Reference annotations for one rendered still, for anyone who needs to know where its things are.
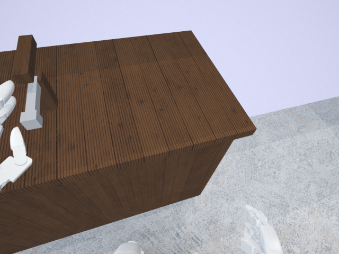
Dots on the right robot hand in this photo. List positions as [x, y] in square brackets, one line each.
[264, 240]

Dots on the robot left thigh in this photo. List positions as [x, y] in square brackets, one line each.
[129, 248]

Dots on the tap lever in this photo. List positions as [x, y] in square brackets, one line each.
[31, 118]

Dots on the counter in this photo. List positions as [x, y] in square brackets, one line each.
[129, 125]

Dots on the left robot hand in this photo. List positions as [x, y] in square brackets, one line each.
[13, 167]

